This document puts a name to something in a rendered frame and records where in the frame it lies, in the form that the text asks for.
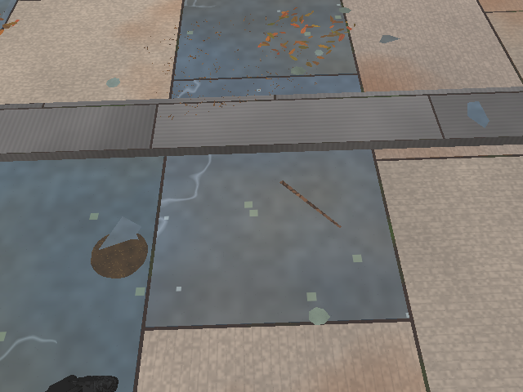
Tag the left robot hand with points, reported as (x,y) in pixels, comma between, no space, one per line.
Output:
(85,384)

